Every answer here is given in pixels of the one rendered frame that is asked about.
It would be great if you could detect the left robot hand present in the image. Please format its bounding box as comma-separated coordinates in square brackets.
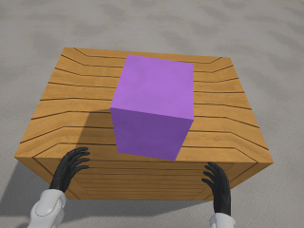
[48, 146, 90, 193]

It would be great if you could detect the robot left forearm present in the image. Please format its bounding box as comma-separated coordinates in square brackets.
[27, 189, 67, 228]

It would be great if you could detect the robot right forearm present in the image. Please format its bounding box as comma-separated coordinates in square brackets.
[209, 213, 237, 228]

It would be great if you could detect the pedestal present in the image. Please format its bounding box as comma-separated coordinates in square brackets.
[13, 47, 274, 200]

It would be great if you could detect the carton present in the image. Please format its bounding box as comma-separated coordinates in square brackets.
[110, 54, 194, 161]

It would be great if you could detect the right robot hand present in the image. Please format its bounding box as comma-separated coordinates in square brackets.
[201, 161, 231, 217]

